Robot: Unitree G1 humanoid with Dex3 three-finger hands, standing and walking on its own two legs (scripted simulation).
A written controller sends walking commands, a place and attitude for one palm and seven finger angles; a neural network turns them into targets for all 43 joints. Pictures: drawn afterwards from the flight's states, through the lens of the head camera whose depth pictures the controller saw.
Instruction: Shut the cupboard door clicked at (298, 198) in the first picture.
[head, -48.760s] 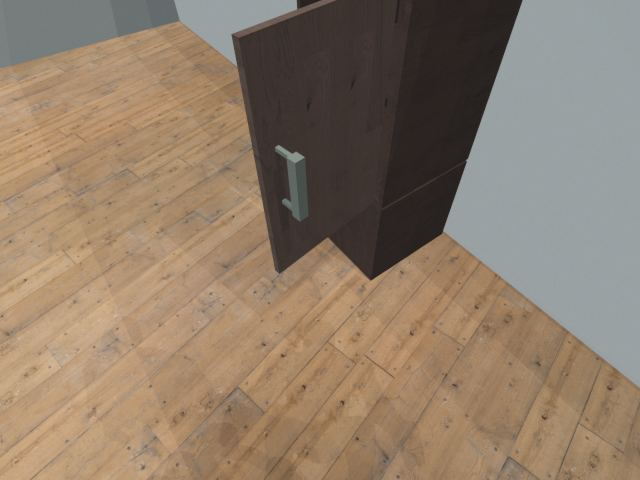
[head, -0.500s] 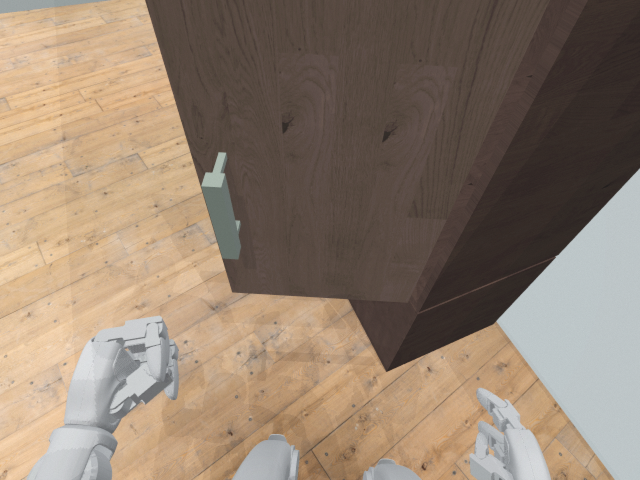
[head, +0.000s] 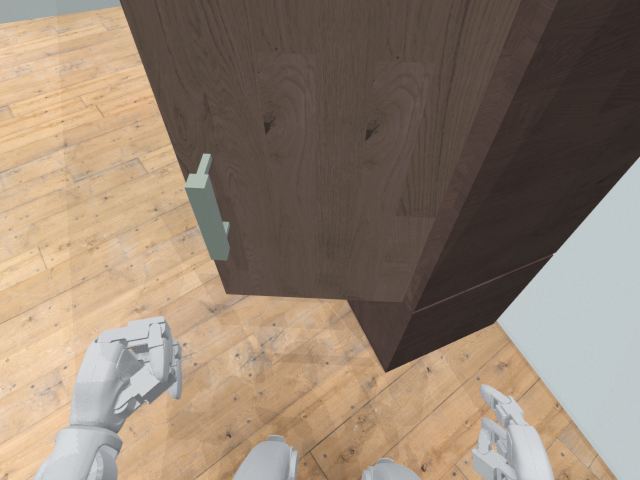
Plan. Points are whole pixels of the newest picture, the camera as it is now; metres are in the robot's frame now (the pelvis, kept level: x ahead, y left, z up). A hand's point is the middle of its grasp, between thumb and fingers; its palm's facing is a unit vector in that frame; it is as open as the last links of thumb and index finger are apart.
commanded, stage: bring the fist close to the handle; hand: left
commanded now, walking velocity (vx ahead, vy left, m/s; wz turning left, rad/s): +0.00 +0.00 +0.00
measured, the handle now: (213, 209) +0.46 +0.19 +0.05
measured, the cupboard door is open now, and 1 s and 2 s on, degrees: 64 64 55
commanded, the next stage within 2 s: push the door shut along its arc in 1.30 s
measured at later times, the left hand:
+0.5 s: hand (211, 311) +0.30 +0.15 +0.06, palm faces -0.02 -1.00 -0.03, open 3.1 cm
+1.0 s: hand (231, 259) +0.37 +0.15 +0.06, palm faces +0.00 -1.00 -0.02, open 3.1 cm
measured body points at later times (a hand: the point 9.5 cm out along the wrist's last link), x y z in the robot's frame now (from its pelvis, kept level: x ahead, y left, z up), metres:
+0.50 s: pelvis +0.00 +0.00 +0.01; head +0.05 +0.00 +0.45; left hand +0.29 +0.21 +0.06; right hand +0.15 -0.25 -0.09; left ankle +0.04 +0.10 -0.64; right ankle +0.00 -0.10 -0.64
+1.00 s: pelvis +0.00 +0.00 +0.01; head +0.07 +0.00 +0.45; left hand +0.37 +0.20 +0.06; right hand +0.12 -0.25 -0.10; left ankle +0.04 +0.10 -0.64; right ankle +0.00 -0.10 -0.64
